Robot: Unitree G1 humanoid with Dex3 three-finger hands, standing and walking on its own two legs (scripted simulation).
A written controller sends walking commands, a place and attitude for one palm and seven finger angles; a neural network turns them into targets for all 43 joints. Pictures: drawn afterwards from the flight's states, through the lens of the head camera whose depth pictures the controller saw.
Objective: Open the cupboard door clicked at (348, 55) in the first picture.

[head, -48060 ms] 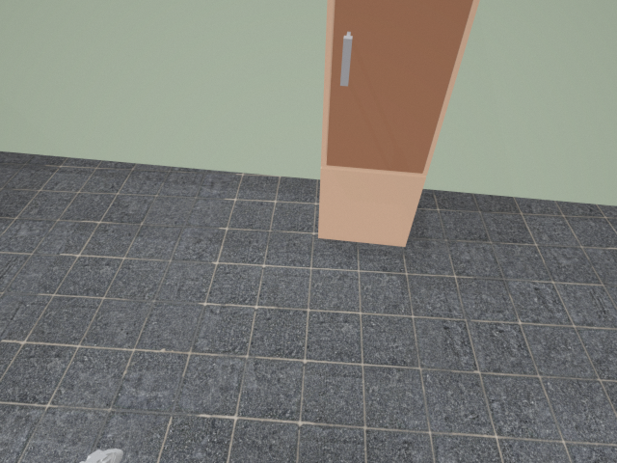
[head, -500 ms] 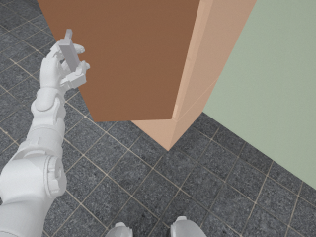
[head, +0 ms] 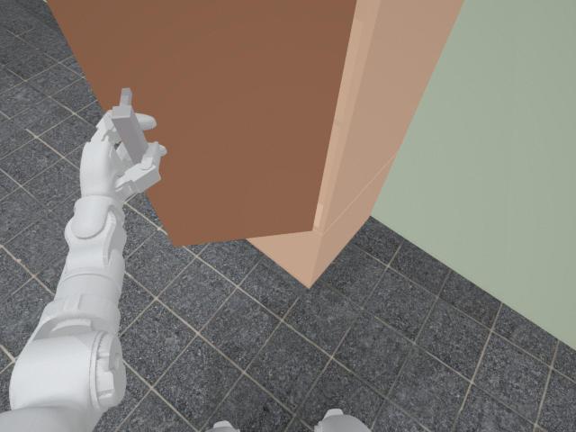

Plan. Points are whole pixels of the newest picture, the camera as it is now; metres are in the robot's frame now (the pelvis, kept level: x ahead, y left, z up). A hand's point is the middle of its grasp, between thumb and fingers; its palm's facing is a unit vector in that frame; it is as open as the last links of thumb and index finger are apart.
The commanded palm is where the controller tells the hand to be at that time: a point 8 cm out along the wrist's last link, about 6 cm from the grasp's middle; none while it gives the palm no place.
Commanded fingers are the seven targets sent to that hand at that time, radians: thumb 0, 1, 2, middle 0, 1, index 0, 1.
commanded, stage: pull the door open along its arc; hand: left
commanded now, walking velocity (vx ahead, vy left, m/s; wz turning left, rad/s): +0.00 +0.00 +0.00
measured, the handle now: (138, 136) +0.52 +0.19 +0.09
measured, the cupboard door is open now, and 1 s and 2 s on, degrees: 49 90 92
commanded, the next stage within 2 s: open thumb and fingers to let go in 0.74 s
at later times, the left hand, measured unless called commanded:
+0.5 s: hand (219, 258) +0.32 +0.07 +0.09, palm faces +0.39 -0.92 +0.01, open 6.6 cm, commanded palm +0.25 +0.13 +0.09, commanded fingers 0.00 0.90 0.90 -0.40 -1.35 -0.40 -1.35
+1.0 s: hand (244, 276) +0.29 +0.04 +0.09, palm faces +0.40 -0.91 -0.03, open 6.8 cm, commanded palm +0.25 +0.08 +0.09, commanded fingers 0.00 0.27 0.63 -0.35 -1.28 -0.35 -1.28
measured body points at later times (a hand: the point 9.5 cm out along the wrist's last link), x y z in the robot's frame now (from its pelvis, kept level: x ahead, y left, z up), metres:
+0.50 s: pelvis +0.02 -0.02 +0.01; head +0.04 -0.03 +0.46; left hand +0.29 +0.12 +0.09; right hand +0.23 -0.21 -0.07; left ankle -0.02 +0.10 -0.70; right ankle +0.00 -0.12 -0.70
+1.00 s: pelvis +0.02 -0.05 +0.01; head +0.03 -0.08 +0.46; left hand +0.27 +0.09 +0.09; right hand +0.20 -0.26 -0.10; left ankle -0.02 +0.10 -0.70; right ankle +0.00 -0.12 -0.70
